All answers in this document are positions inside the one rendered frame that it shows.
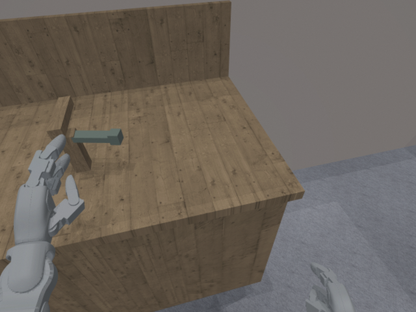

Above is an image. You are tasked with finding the counter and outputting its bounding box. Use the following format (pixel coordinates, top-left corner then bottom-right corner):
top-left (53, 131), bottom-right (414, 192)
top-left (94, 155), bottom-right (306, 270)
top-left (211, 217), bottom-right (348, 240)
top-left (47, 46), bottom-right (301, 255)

top-left (0, 1), bottom-right (305, 312)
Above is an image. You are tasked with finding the left robot hand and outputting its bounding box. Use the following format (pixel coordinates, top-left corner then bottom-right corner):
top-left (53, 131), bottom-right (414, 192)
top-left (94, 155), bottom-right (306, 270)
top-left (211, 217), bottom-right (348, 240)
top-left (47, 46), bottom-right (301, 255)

top-left (14, 134), bottom-right (85, 245)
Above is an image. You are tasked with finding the left robot forearm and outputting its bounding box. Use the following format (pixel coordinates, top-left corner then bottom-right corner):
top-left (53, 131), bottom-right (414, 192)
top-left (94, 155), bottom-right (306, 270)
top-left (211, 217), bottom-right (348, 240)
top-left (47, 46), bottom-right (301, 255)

top-left (0, 241), bottom-right (58, 312)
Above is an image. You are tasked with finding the right robot hand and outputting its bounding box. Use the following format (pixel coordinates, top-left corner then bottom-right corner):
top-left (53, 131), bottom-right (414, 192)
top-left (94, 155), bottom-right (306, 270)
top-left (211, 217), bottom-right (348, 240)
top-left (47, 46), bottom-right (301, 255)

top-left (305, 262), bottom-right (356, 312)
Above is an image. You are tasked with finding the tap lever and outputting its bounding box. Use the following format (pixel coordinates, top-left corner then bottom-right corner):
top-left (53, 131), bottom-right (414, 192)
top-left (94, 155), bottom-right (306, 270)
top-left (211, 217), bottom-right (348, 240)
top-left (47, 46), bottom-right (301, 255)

top-left (71, 129), bottom-right (124, 145)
